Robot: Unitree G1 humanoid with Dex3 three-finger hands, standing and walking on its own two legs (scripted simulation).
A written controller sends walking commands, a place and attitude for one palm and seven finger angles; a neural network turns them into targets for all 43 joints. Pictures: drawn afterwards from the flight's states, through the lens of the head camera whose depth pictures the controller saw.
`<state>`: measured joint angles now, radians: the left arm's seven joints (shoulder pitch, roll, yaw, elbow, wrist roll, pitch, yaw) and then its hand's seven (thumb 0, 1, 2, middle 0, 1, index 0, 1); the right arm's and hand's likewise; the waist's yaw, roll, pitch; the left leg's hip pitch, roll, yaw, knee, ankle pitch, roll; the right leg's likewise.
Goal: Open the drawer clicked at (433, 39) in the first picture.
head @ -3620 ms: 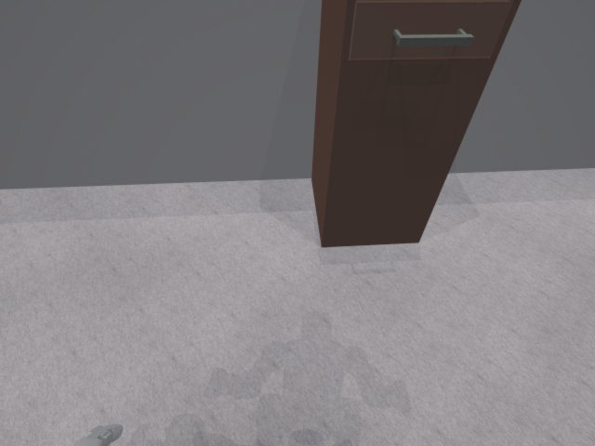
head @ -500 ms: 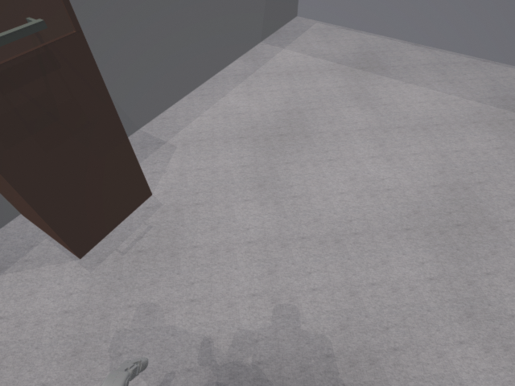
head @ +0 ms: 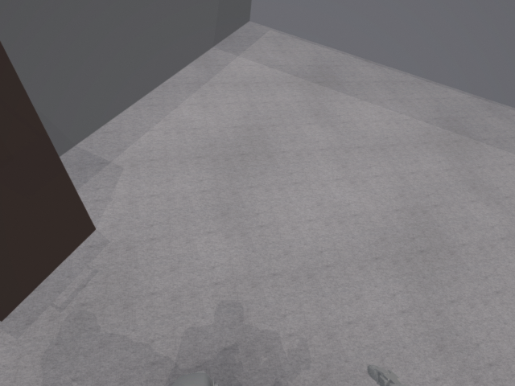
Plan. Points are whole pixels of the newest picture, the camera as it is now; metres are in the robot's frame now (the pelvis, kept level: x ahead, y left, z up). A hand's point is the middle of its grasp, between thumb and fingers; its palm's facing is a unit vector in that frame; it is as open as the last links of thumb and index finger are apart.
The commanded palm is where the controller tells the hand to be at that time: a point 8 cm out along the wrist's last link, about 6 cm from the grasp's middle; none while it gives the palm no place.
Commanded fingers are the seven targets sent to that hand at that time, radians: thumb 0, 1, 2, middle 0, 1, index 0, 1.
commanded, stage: walk to a spot facing it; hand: left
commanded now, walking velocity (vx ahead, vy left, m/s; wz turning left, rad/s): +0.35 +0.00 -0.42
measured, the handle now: out of the picture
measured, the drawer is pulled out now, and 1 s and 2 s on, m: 0.00 0.00 0.00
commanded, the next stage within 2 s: turn to face it in 0.92 s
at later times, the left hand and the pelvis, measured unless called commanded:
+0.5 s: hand (179, 293) +0.30 +0.18 -0.16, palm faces -0.20 -0.97 -0.12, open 7.4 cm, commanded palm none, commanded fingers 0.00 0.90 0.90 -0.20 -0.30 -0.20 -0.30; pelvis +0.19 +0.03 +0.01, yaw -13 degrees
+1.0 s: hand (216, 212) +0.50 +0.14 -0.14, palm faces -0.37 -0.90 -0.24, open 7.3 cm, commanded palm none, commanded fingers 0.00 0.90 0.90 -0.20 -0.30 -0.20 -0.30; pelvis +0.42 -0.04 +0.02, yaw -27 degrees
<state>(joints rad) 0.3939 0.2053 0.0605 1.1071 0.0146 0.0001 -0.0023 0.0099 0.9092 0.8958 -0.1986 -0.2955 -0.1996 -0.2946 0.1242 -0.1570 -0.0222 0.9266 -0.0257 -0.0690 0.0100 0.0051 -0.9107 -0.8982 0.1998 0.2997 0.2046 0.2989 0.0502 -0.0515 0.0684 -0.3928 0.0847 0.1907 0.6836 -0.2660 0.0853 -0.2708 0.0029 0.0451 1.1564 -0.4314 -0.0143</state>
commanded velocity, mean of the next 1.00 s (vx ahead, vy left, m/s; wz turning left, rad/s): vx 0.31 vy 0.00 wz -0.49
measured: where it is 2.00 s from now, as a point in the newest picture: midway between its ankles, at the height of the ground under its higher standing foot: (261, 315)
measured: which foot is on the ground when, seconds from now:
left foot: down 0.00-0.66, up 0.68-1.00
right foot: up 0.00-0.64, down 0.66-1.00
